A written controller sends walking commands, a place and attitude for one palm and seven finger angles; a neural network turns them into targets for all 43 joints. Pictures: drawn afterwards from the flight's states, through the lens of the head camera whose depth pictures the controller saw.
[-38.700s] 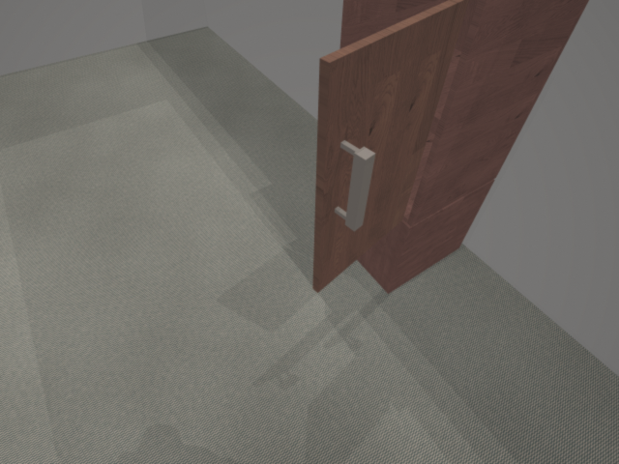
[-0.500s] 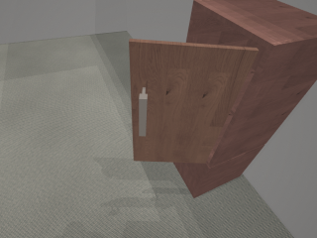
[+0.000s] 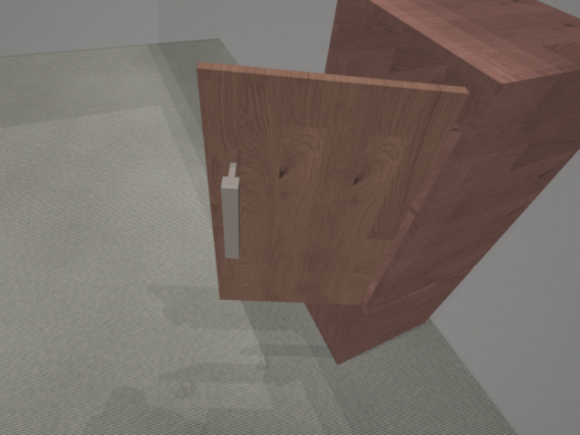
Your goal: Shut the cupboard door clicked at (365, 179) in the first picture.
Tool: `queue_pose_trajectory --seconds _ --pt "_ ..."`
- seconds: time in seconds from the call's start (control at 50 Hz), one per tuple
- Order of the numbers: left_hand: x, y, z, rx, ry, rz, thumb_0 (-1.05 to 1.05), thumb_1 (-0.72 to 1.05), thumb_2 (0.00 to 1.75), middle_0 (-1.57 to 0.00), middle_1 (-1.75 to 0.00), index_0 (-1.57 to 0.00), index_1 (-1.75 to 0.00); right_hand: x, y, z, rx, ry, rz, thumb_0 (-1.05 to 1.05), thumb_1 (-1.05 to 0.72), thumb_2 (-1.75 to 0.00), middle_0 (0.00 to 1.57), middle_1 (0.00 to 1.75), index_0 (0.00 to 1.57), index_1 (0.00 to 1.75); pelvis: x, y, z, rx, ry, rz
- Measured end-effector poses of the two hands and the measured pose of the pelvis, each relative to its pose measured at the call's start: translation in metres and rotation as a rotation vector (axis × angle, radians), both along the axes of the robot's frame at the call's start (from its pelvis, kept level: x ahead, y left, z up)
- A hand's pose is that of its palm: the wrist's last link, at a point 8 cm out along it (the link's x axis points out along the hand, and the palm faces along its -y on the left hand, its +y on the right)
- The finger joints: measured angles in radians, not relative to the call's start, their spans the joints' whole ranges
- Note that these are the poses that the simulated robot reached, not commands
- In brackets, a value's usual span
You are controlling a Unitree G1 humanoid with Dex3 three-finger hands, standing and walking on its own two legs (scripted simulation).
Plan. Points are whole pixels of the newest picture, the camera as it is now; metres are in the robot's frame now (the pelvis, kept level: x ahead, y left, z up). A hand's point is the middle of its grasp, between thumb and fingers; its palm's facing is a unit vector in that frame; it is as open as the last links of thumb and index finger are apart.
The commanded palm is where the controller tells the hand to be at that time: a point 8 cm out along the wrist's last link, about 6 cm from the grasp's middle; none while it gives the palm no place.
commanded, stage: shuffle to correct the standing spot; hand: left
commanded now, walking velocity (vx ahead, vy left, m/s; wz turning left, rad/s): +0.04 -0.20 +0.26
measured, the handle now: (232, 212) +0.45 +0.13 +0.03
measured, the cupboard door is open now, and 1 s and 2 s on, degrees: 65 65 65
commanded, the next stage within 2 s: come to a stop and stand still in 0.42 s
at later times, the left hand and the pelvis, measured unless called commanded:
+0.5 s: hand out of the picture +0.04 +0.11 -0.18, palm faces +0.08 -0.99 -0.13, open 7.3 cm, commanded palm none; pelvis +0.04 -0.06 +0.01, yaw +4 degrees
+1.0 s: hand out of the picture +0.06 +0.08 -0.18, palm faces +0.15 -0.97 -0.20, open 7.3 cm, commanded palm none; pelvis +0.03 -0.11 +0.00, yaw +5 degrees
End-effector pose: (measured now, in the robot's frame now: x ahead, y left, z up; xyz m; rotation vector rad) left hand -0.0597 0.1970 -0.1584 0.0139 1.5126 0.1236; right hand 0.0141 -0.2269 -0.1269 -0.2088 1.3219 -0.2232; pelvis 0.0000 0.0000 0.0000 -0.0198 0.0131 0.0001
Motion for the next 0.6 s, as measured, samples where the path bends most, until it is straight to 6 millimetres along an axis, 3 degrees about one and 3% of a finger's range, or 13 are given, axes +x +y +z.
queue_pose_trajectory --seconds 0.14,0.2,0.3,0.42,0.6 --pt "0.07 0.003 0.013 0.08 -0.158 -0.029 0.0 0.91 0.9 -0.2 -0.3 -0.2 -0.3 -0.004 -0.023 -0.006 0.027 0.038 0.0 0.01 -0.91 -0.9 0.21 0.3 0.2 0.3 0.004 -0.024 0.002 0.005 0.005 0.03" --pt "0.087 0.002 0.019 0.118 -0.224 0.002 0.0 0.91 0.9 -0.2 -0.3 -0.2 -0.3 -0.002 -0.035 -0.008 0.035 0.092 0.023 0.01 -0.91 -0.9 0.2 0.3 0.2 0.3 0.01 -0.034 0.003 -0.005 0.001 0.073" --pt "0.092 -0.009 0.022 0.123 -0.223 0.031 0.0 0.91 0.9 -0.2 -0.3 -0.2 -0.3 0.027 -0.044 0.0 0.029 0.082 0.058 0.01 -0.91 -0.9 0.2 0.3 0.2 0.3 0.022 -0.041 0.008 0.005 0.005 0.098" --pt "0.083 -0.024 0.002 0.064 -0.113 0.008 0.0 0.92 0.9 -0.2 -0.3 -0.2 -0.3 0.064 -0.045 -0.001 0.01 -0.033 0.068 0.01 -0.91 -0.9 0.2 0.3 0.2 0.3 0.034 -0.046 -0.002 0.002 0.005 0.067" --pt "0.11 -0.045 0.022 0.07 -0.13 0.017 0.01 0.93 0.9 -0.2 -0.3 -0.2 -0.3 0.06 -0.078 0.014 0.007 0.024 0.081 0.01 -0.91 -0.9 0.21 0.3 0.2 0.3 0.04 -0.076 0.017 -0.017 0.004 0.07"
